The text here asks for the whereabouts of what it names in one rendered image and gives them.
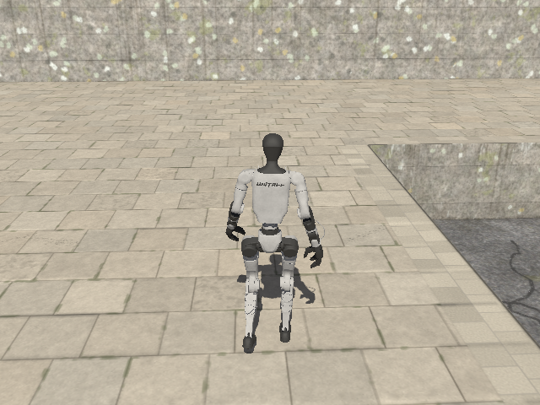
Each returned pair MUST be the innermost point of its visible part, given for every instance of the right robot upper arm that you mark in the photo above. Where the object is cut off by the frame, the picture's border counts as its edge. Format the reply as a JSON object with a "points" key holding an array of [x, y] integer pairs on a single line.
{"points": [[301, 193]]}

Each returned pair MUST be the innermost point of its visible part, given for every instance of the left robot forearm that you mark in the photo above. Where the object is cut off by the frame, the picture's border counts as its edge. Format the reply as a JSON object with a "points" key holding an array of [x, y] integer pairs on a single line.
{"points": [[232, 219]]}

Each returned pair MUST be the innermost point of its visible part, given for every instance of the right robot forearm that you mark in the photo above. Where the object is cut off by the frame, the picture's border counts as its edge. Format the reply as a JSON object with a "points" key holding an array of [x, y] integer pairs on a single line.
{"points": [[311, 230]]}

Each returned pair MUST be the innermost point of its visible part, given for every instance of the robot head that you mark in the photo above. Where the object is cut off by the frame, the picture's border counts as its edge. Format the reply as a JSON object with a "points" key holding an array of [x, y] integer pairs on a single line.
{"points": [[272, 147]]}

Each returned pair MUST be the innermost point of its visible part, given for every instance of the left robot upper arm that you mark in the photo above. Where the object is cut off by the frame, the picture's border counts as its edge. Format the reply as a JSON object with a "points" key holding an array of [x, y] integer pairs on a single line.
{"points": [[244, 178]]}

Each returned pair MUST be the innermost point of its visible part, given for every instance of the robot right hand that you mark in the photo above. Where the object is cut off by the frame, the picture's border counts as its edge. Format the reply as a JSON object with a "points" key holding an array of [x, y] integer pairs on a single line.
{"points": [[318, 255]]}

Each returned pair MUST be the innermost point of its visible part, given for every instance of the robot right shin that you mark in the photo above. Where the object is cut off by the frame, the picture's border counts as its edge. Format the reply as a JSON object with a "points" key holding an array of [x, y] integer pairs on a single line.
{"points": [[286, 304]]}

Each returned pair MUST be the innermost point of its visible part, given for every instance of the robot left hand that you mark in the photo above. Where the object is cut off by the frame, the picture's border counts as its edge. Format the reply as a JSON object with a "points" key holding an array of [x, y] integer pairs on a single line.
{"points": [[236, 229]]}

